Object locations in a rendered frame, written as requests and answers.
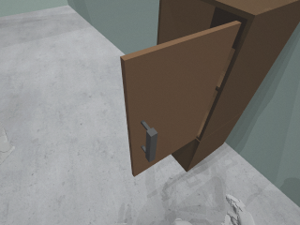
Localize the robot right hand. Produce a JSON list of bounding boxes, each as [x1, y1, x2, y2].
[[221, 194, 256, 225]]

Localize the cupboard door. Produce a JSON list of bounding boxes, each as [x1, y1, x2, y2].
[[120, 21, 241, 177]]

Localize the handle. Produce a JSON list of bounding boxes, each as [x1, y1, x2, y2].
[[141, 120, 158, 162]]

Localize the robot left hand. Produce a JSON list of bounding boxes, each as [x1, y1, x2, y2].
[[0, 122, 15, 165]]

